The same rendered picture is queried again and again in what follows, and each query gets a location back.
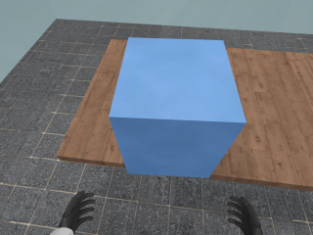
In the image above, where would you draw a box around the robot right hand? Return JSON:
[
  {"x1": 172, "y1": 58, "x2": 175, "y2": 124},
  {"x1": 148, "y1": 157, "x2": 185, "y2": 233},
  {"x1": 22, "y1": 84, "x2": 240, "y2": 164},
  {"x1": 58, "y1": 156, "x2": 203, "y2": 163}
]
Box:
[{"x1": 227, "y1": 196, "x2": 263, "y2": 235}]

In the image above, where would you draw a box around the table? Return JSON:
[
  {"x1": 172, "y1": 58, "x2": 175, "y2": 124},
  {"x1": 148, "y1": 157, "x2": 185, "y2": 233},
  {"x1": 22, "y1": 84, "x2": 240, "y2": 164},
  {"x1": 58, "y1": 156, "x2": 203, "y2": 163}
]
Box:
[{"x1": 56, "y1": 39, "x2": 313, "y2": 192}]

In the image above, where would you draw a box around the carton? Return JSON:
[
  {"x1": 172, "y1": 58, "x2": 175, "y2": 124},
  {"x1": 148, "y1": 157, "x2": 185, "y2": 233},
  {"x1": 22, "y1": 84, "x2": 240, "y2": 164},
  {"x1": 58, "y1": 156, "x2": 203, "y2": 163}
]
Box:
[{"x1": 109, "y1": 37, "x2": 246, "y2": 178}]

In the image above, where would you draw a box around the robot left hand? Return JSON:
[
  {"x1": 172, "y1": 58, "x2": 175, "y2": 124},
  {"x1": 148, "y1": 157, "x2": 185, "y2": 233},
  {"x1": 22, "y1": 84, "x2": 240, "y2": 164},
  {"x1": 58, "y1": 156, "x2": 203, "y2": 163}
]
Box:
[{"x1": 58, "y1": 190, "x2": 96, "y2": 235}]

